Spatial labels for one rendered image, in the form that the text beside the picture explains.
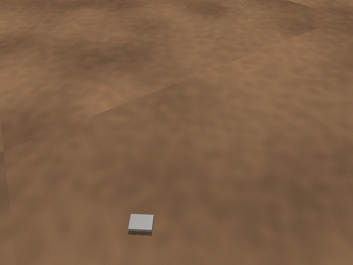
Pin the small box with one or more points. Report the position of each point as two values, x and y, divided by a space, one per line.
141 222

